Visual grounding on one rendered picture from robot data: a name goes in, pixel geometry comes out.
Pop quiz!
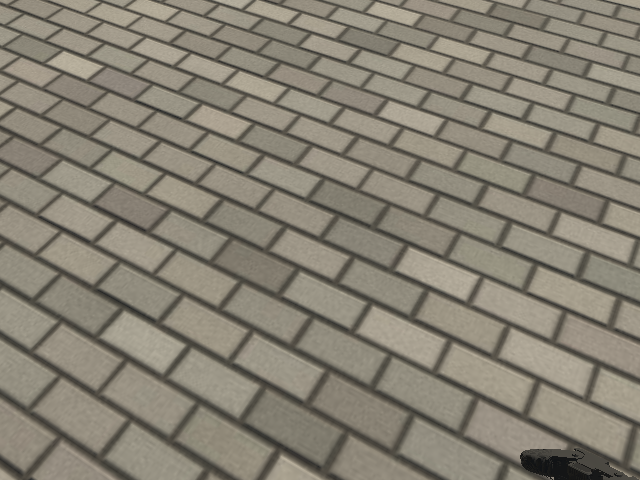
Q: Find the robot right hand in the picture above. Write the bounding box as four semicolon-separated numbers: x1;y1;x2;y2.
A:
520;448;639;480

